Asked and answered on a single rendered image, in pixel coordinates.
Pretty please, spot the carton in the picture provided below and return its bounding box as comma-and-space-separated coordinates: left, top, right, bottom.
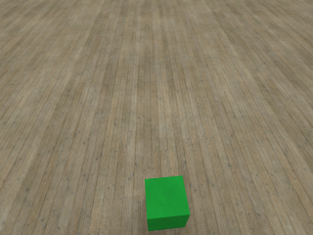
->
145, 175, 190, 231

